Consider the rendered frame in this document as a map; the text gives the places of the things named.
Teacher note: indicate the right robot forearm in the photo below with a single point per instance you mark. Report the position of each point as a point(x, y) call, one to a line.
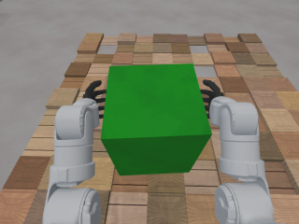
point(239, 135)

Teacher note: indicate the carton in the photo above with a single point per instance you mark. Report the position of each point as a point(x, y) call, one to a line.
point(155, 120)

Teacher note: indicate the left robot upper arm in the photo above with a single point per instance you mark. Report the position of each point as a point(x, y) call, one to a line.
point(73, 206)

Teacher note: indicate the robot right hand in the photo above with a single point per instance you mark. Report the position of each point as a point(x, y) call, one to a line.
point(216, 92)

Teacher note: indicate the right robot upper arm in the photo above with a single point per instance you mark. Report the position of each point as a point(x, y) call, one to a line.
point(243, 203)

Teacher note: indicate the robot left hand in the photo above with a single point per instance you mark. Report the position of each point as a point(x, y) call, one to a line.
point(91, 94)

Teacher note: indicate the left robot forearm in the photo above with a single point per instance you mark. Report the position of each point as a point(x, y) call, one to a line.
point(73, 145)

